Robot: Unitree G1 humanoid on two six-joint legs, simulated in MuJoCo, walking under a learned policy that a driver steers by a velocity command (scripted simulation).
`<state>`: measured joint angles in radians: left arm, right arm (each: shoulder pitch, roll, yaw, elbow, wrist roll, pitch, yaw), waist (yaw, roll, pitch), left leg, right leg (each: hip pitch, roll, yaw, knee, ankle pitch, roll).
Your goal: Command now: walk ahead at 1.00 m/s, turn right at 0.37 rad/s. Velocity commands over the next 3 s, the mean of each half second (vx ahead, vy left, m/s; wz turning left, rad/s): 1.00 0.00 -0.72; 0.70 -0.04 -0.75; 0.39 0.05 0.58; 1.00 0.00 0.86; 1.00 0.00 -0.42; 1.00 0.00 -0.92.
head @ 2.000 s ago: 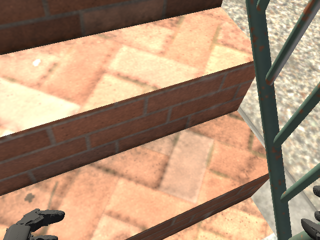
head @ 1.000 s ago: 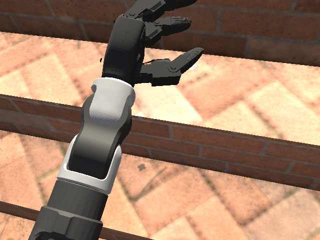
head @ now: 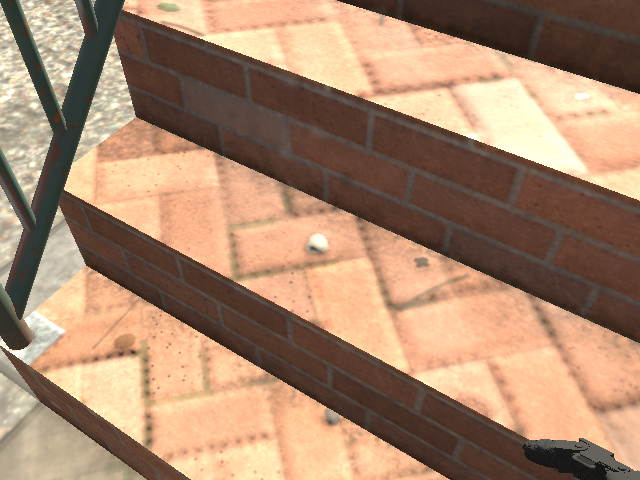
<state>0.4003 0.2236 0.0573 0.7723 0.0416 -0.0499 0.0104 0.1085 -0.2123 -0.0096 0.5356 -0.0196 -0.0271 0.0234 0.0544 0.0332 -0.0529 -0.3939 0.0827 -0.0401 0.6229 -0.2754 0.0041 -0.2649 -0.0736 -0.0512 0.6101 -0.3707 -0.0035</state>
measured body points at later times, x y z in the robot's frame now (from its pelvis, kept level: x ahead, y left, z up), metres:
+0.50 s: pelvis -0.02 +0.00 -0.01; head -0.04 -0.01 +0.44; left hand +0.19 +0.22 -0.08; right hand +0.13 -0.29 -0.07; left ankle +0.02 +0.15 -0.69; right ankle -0.08 -0.06 -0.73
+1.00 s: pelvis -0.08 -0.03 +0.02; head -0.04 -0.04 +0.47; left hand +0.26 -0.04 -0.04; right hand -0.21 -0.30 -0.08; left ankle +0.02 +0.05 -0.72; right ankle -0.21 -0.16 -0.58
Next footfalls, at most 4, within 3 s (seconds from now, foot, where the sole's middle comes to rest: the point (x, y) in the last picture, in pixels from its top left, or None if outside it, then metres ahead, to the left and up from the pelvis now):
0.44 right None -0.04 -0.07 -0.76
0.76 left None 0.06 0.02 -0.76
1.10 right None -0.17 -0.21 -0.76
1.42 left None -0.15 0.05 -0.76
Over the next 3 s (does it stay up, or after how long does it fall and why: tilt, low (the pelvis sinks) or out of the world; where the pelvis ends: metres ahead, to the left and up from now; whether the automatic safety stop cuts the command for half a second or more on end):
stays up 0.26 -0.03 0.23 its command is cut before an obstacle after 0.8 s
